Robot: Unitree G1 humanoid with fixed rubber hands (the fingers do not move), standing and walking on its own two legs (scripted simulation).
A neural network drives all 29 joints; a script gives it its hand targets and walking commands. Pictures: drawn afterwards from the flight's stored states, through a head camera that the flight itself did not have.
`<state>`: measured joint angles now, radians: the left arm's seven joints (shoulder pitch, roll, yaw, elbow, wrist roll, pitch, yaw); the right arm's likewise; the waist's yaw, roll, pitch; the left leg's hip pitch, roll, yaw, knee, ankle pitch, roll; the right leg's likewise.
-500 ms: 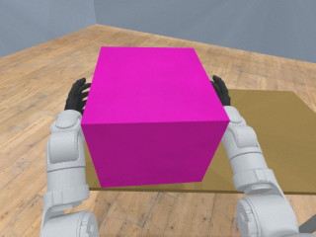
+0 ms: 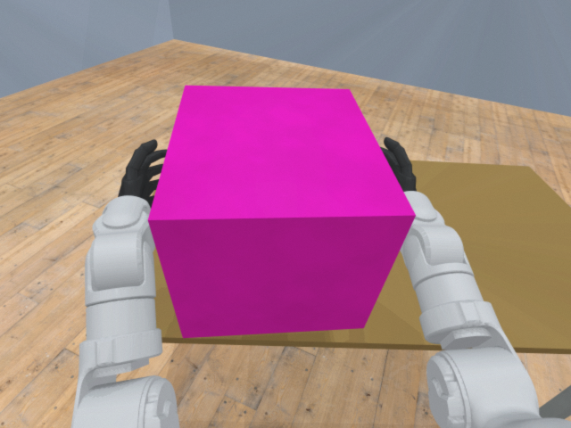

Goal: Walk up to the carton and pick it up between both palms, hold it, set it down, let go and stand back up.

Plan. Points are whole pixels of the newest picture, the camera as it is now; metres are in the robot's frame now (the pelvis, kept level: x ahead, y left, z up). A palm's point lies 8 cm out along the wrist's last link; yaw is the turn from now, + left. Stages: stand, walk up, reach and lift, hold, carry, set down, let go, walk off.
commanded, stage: hold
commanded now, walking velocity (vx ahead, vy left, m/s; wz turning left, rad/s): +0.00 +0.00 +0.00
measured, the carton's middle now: (272, 204) +0.40 +0.00 +0.15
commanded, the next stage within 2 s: none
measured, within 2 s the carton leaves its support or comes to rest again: neither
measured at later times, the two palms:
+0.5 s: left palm (135, 202) +0.34 +0.18 +0.20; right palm (400, 193) +0.36 -0.17 +0.20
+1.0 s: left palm (136, 197) +0.35 +0.18 +0.20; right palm (401, 191) +0.36 -0.17 +0.20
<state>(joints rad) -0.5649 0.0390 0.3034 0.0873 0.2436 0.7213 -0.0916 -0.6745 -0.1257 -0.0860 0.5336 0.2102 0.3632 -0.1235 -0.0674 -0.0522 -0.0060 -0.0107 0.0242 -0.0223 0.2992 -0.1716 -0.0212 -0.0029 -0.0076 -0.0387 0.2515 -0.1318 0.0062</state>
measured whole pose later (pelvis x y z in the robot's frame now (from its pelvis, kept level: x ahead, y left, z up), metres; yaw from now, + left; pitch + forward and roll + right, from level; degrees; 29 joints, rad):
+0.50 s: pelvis +0.00 +0.00 +0.00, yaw +0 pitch -7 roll -1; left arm -0.53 0.04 0.30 0.01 0.24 0.74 -0.09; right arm -0.65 -0.13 -0.07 0.46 0.22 0.39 -0.13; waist -0.07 -0.04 0.01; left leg 0.00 0.03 -0.03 0.31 -0.18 -0.03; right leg 0.01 0.00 -0.04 0.25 -0.13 0.00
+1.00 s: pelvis -0.01 +0.00 +0.00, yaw +0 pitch -6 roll +0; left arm -0.59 0.05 0.31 0.11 0.24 0.72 -0.09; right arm -0.70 -0.13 -0.09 0.55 0.20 0.36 -0.12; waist -0.06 -0.05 -0.02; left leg -0.03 0.03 -0.03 0.29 -0.16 -0.02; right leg -0.02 -0.01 -0.04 0.25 -0.12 0.00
